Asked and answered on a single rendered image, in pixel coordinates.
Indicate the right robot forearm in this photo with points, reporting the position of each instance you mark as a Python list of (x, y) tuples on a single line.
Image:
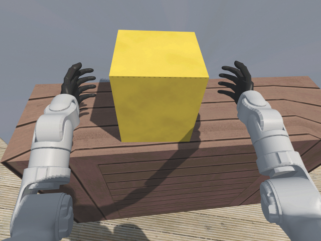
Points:
[(276, 157)]

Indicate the carton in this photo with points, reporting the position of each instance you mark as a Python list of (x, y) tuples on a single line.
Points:
[(158, 80)]

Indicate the robot left hand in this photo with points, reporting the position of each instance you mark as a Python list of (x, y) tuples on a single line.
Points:
[(72, 82)]

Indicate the left robot upper arm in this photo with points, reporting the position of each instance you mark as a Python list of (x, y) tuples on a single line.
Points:
[(43, 217)]

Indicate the left robot forearm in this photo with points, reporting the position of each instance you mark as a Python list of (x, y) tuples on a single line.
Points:
[(48, 166)]

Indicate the pedestal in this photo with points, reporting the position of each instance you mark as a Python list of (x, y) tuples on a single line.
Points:
[(217, 168)]

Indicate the right robot upper arm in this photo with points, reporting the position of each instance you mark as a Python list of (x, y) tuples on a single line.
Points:
[(294, 205)]

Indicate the robot right hand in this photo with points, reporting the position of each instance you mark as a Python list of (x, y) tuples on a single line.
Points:
[(243, 81)]

